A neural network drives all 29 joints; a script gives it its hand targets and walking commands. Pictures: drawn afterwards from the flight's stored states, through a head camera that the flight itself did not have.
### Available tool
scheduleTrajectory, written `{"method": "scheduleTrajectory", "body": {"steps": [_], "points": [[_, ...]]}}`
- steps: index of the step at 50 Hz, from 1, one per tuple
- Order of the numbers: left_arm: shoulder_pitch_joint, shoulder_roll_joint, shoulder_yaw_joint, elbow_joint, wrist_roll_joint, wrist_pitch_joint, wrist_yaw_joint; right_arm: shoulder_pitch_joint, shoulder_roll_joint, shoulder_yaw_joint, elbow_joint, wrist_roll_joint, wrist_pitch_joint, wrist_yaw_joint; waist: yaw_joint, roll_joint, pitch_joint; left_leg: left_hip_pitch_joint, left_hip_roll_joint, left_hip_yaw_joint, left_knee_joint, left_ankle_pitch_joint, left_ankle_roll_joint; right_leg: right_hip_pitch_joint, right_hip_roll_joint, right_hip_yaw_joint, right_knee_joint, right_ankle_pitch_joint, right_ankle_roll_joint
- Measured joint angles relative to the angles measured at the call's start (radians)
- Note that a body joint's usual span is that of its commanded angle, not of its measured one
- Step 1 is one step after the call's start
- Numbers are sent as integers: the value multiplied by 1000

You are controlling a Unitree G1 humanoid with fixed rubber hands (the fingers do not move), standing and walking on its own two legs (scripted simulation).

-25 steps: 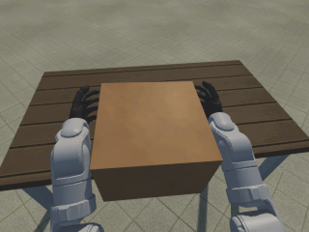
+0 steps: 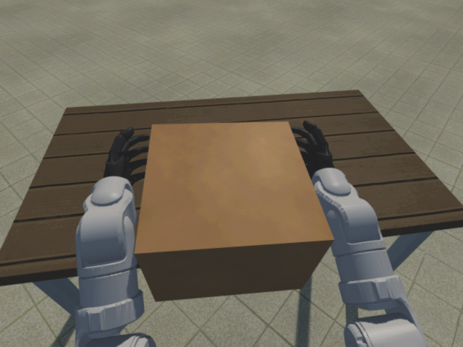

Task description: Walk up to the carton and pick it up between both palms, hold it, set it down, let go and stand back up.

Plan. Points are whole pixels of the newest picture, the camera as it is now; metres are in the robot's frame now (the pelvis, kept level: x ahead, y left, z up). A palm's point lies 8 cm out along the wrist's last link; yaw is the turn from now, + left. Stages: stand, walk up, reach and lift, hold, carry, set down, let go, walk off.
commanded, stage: hold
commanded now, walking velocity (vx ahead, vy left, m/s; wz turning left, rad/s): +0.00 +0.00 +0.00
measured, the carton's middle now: (226, 205) +0.30 +0.00 +0.13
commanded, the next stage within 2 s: set down in 0.88 s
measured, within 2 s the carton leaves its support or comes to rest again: neither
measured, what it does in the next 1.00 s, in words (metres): stands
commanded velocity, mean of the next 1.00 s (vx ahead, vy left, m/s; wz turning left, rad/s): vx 0.00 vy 0.00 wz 0.00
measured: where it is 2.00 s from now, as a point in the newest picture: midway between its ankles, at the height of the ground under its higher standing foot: outside the picture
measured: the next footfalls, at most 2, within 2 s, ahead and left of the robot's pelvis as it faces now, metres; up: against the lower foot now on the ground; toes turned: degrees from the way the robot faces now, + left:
none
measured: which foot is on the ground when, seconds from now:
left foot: down 0.00-1.00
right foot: down 0.00-1.00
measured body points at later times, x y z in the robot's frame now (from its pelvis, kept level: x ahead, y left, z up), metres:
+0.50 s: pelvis +0.00 +0.00 +0.00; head -0.01 +0.00 +0.45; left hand +0.34 +0.16 +0.17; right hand +0.36 -0.15 +0.16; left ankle +0.01 +0.12 -0.76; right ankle -0.02 -0.13 -0.76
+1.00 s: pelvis +0.00 +0.00 +0.00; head -0.01 +0.00 +0.45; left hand +0.35 +0.14 +0.16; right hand +0.35 -0.18 +0.16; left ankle +0.01 +0.12 -0.76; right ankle -0.01 -0.13 -0.76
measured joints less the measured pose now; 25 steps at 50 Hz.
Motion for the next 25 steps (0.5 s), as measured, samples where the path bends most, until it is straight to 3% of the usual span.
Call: {"method": "scheduleTrajectory", "body": {"steps": [25], "points": [[0,0,0,0,0,0,0,0,1,0,0,-1,0,0,-1,0,0,0,0,-1,0,0,0,0,0,-1,0,0,0]]}}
